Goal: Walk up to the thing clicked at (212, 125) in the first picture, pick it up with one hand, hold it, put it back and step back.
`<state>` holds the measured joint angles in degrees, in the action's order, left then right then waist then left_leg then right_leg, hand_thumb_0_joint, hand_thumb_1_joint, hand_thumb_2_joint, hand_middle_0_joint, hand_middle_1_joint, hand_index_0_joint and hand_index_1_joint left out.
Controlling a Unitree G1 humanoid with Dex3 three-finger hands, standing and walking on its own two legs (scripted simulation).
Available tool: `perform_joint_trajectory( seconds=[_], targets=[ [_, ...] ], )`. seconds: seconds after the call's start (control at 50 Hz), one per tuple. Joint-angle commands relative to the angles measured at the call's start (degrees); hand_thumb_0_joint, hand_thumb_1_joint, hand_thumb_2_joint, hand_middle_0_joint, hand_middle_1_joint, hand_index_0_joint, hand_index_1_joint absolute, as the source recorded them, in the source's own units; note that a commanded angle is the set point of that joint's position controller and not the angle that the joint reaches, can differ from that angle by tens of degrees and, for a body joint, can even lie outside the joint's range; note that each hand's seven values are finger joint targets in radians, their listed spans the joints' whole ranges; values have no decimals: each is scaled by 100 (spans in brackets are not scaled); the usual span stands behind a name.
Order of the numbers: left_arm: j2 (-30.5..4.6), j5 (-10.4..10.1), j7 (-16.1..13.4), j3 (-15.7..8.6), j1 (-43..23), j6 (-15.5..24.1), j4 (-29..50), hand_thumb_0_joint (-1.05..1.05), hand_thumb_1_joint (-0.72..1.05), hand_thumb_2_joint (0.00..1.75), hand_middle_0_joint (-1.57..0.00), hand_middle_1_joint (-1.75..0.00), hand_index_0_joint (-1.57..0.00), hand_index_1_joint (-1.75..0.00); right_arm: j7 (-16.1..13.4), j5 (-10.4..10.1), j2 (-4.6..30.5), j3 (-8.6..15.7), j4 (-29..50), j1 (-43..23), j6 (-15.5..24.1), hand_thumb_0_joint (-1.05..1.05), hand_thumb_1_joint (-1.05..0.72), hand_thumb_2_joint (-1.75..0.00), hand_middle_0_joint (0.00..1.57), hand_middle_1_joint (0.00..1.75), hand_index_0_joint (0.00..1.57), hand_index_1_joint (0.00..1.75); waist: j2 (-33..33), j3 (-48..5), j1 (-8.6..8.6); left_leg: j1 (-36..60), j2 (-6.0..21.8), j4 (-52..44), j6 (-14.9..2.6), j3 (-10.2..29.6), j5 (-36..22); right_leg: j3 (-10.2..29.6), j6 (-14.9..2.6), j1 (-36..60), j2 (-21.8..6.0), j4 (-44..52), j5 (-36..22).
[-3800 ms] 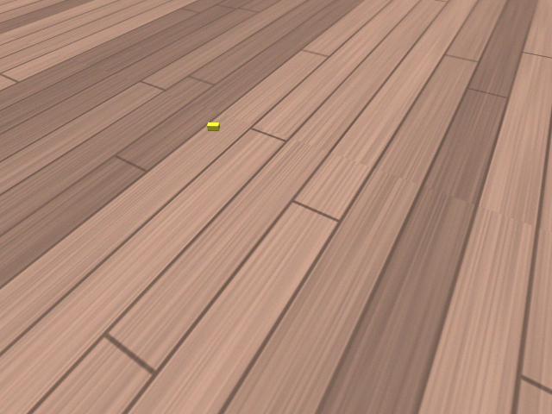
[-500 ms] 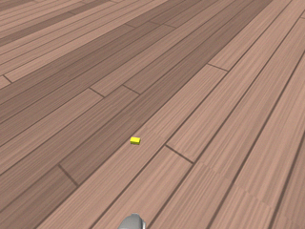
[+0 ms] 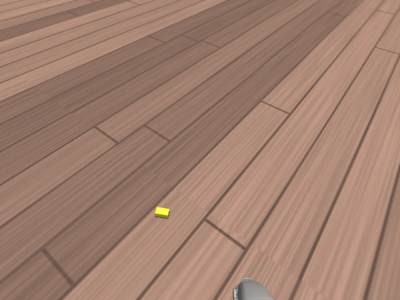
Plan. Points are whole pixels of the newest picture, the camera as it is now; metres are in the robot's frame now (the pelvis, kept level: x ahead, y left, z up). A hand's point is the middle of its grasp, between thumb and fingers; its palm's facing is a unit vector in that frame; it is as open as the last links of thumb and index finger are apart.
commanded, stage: walk up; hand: left
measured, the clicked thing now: (162, 212) +0.67 +0.19 -0.76
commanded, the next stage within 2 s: none
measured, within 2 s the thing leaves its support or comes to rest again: neither
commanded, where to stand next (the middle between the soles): +0.30 -0.03 m, yaw -1 degrees
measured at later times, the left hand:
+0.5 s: hand (93, 290) +0.18 +0.24 -0.13, palm faces -0.02 -0.91 -0.40, open 7.3 cm
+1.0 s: hand (97, 258) +0.25 +0.27 -0.17, palm faces -0.06 -0.91 -0.40, open 7.3 cm
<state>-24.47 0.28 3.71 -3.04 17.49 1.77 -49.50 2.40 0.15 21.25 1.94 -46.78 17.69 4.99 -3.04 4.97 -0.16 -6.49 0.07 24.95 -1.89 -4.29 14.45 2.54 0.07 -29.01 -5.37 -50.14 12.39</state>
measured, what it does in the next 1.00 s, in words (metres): walks ahead: right foot, then left foot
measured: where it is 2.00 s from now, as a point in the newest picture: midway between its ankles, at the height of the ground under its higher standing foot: outside the picture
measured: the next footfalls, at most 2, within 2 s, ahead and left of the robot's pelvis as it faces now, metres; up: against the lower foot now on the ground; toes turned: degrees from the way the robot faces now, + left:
right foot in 0.14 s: +0.19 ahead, -0.17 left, +0.00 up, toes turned -4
left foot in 0.58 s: +0.30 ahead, +0.11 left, +0.00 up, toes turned +0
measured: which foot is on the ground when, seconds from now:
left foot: down 0.00-0.18, up 0.20-0.56, down 0.58-1.00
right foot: up 0.00-0.12, down 0.14-0.60, up 0.62-0.96, down 0.98-1.00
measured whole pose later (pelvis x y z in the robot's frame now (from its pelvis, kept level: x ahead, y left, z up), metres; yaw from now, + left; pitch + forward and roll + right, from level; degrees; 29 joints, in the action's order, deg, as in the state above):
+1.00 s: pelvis +0.21 -0.01 -0.02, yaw -1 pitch -3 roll -1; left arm -22.6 1.0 0.2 -1.8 15.8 1.4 -55.8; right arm 1.2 0.3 22.8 1.8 -50.3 12.1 0.3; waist 1.5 5.8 -0.2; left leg -19.9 3.0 39.5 -1.0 -3.5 16.6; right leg -1.3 0.0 -17.6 -1.0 -36.5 15.8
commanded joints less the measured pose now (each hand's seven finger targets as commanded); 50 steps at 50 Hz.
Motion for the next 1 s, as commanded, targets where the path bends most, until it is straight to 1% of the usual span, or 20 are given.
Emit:
perform_joint_trajectory(
  seconds=[0.0, 0.08, 0.12, 0.14, 0.16, 0.18, 0.2, 0.26, 0.3, 0.42, 0.48, 0.54, 0.56, 0.58, 0.6, 0.62, 0.7, 0.92, 0.96, 0.98],
  targets=[
    [-856, 20, 30, -301, -250, 185, 471, 0, 90, 90, -20, -30, -20, -30, -88, 21, 1686, 559, 449, -77, 96, 0, -90, -90, 20, 30, 20, 30, 1219, 282, -106, -752, 1320, -1236, -1037, 893, 362, -221, -1, 411, -141, 1187, -405],
    [-924, 41, -29, -367, 118, 302, 201, 0, 90, 90, -20, -30, -20, -30, -72, 24, 1651, 549, 533, -151, 0, 0, -90, -90, 20, 30, 20, 30, 821, -132, 121, -860, 1341, -348, -904, 924, 110, -404, -67, 1541, 116, 1946, -401],
    [-1194, 79, -139, -472, 820, 412, -10, 0, 90, 90, -20, -30, -20, -30, -60, 33, 1332, 416, 538, 13, -38, 0, -90, -90, 20, 30, 20, 30, -47, -700, 457, -1096, 810, 1403, -630, 415, -381, -381, -189, 2782, 263, 2365, -28],
    [-1574, 127, -212, -606, 1211, 464, -37, 0, 90, 90, -20, -30, -20, -30, -52, 10, 1008, 307, 579, 318, -28, 0, -90, -90, 20, 30, 20, 30, -1096, -1007, 569, -1821, 320, 2813, -401, 36, 106, 822, -466, 3433, -471, 2893, 809],
    [-1921, 92, -261, -635, 1154, 503, 143, 0, 90, 90, -20, -30, -20, -30, -40, -14, 880, 234, 590, 504, -53, 0, -90, -90, 20, 30, 20, 30, -1473, -898, 475, -2992, -296, 3639, -69, 118, 1535, 3158, -1001, 3785, -1760, 3512, 964],
    [-1986, -1, -251, -616, 927, 453, 115, 0, 90, 90, -20, -30, -20, -30, -126, 56, 1481, 392, 445, 230, -125, 0, -90, -90, 20, 30, 20, 30, -1020, -623, 518, -3035, 51, 4025, -55, 504, 1733, 3624, -1531, 3252, -2109, 3477, 922],
    [-1803, -51, -262, -579, 785, 417, 213, 0, 90, 90, -20, -30, -20, -30, -142, 49, 1621, 442, 393, 97, -126, 0, -90, -90, 20, 30, 20, 30, -809, -392, 457, -3070, 222, 4115, -52, 716, 1580, 3305, -1660, 2895, -1979, 3507, 644],
    [-1357, -82, -316, -391, 281, 425, 313, 0, 90, 90, -20, -30, -20, -30, -56, -55, 1346, 405, 95, 337, -214, 0, -90, -90, 20, 30, 20, 30, -596, -171, 99, -2508, 374, 3693, -25, 848, 768, 1198, -1042, 2116, -987, 3387, -190],
    [-1344, -34, -305, -376, 231, 443, 376, 0, 90, 90, -20, -30, -20, -30, 21, -14, 1287, 399, 71, 402, -262, 0, -90, -90, 20, 30, 20, 30, -736, -188, 80, -2240, 340, 3341, 30, 623, 447, 737, -1106, 1795, -780, 3434, -322],
    [-1485, 39, -243, -433, 329, 416, 542, 0, 90, 90, -20, -30, -20, -30, 140, 116, 1217, 458, 192, -187, -236, 0, -90, -90, 20, 30, 20, 30, -756, 8, 267, -2112, 530, 1718, 241, 415, 76, 571, -1285, 1586, -920, 3613, 1017],
    [-1418, 29, -277, -355, 298, 355, 539, 0, 90, 90, -20, -30, -20, -30, 82, 120, 1121, 441, 125, -313, -167, 0, -90, -90, 20, 30, 20, 30, -598, -20, 262, -1540, 331, 1172, 210, 239, -129, 344, -1192, 1402, -900, 3056, -208],
    [-1212, -26, -323, -202, 32, 263, 573, 0, 90, 90, -20, -30, -20, -30, -40, 127, 1118, 455, -118, 194, -98, 0, -90, -90, 20, 30, 20, 30, -76, -391, -136, -231, 112, 509, 35, 151, -638, 65, -898, 897, -732, 1883, -867],
    [-967, -38, -328, -100, 149, 238, 598, 0, 90, 90, -20, -30, -20, -30, -99, 138, 1352, 516, -209, 509, -77, 0, -90, -90, 20, 30, 20, 30, 604, -577, -263, 209, 339, 116, -103, 537, -261, -153, -688, 668, -426, 1073, -540],
    [-609, -83, -322, -5, 457, 229, 641, 0, 90, 90, -20, -30, -20, -30, -127, 195, 1889, 644, -158, 653, -53, 0, -90, -90, 20, 30, 20, 30, 1970, -745, -224, 544, 1495, -480, -467, 2287, 213, -606, -328, 27, 269, -262, 510],
    [-757, -81, -375, -54, 671, 152, 479, 0, 90, 90, -20, -30, -20, -30, -147, 128, 2060, 655, 18, 454, -60, 0, -90, -90, 20, 30, 20, 30, 1618, -543, -103, 369, 2185, -1010, -947, 3516, 618, -387, -221, -438, 697, -727, 1789],
    [-1204, -31, -443, -174, 681, 91, 321, 0, 90, 90, -20, -30, -20, -30, -127, 3, 2185, 712, -9, 344, -94, 0, -90, -90, 20, 30, 20, 30, 1426, -436, -130, 21, 2451, -982, -1403, 3707, 1004, -112, -277, -311, 379, -1220, 2101],
    [-1122, -50, -378, -177, 605, 66, 78, 0, 90, 90, -20, -30, -20, -30, -186, 15, 1601, 486, 120, -117, -78, 0, -90, -90, 20, 30, 20, 30, 1279, -121, 55, -723, 1351, -749, -771, 1649, -600, 148, -244, 149, 178, -781, 1196],
    [-773, 49, -434, -151, 392, 46, -421, 0, 90, 90, -20, -30, -20, -30, -205, 27, 1483, 362, 180, -794, -338, 0, -90, -90, 20, 30, 20, 30, 1054, -525, 169, -1667, 1322, 118, -841, 1207, 157, -488, -114, 1898, 421, 1656, 260],
    [-907, 110, -482, -169, 292, 132, -432, 0, 90, 90, -20, -30, -20, -30, -209, -32, 1049, 187, 115, -779, -381, 0, -90, -90, 20, 30, 20, 30, 296, -581, 258, -1802, 1015, 836, -388, 937, 232, 202, -295, 2163, 54, 2605, 201],
    [-1237, 182, -500, -214, -41, 211, -309, 0, 90, 90, -20, -30, -20, -30, -203, -76, 785, 104, 65, -535, -384, 0, -90, -90, 20, 30, 20, 30, -703, -481, 12, -1886, 479, 1529, -62, 624, 560, 1755, -587, 1813, -918, 3249, 258]
  ],
)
